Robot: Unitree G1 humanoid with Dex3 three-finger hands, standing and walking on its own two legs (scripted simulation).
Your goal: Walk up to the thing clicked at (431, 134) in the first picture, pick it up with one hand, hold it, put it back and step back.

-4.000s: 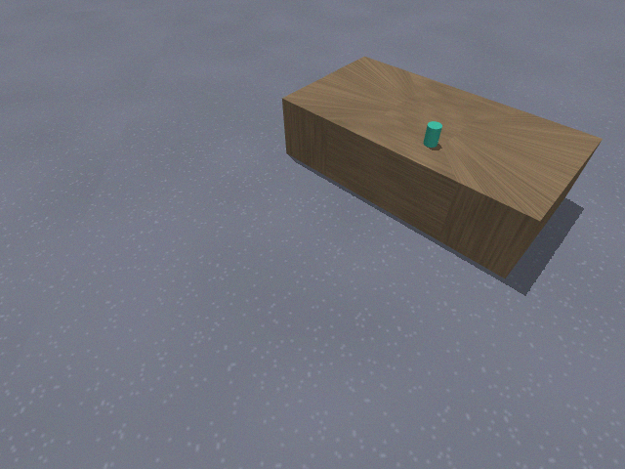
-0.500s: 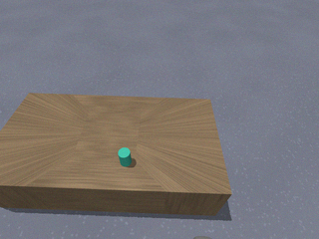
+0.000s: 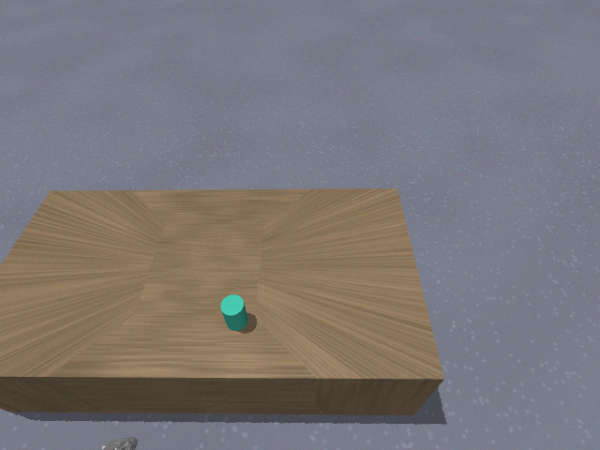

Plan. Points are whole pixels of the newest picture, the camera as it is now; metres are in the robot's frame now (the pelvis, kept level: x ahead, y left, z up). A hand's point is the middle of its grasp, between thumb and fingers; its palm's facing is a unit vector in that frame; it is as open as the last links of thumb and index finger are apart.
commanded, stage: walk up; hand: left
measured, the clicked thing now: (234, 313) +0.51 +0.20 -0.39
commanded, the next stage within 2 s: stand in 1.12 s
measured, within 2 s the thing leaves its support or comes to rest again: neither
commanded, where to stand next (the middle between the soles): +0.06 -0.03 m, yaw +2 degrees
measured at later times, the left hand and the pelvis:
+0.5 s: hand out of the picture +0.10 +0.24 -0.14, palm faces +0.00 -0.95 -0.32, open 7.4 cm; pelvis +0.01 -0.02 +0.02, yaw +0 degrees
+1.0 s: hand out of the picture +0.12 +0.23 -0.13, palm faces +0.00 -0.95 -0.32, open 7.4 cm; pelvis +0.02 -0.01 +0.02, yaw -1 degrees
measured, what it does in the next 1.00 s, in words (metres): stands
